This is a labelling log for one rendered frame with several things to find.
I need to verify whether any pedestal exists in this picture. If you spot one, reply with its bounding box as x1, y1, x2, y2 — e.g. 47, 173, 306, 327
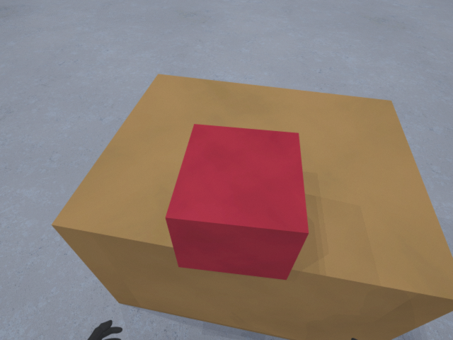
52, 74, 453, 340

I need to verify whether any carton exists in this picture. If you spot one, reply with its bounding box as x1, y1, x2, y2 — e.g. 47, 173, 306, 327
166, 124, 309, 280

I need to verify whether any robot left hand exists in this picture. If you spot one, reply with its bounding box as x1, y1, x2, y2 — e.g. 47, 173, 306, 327
88, 320, 122, 340

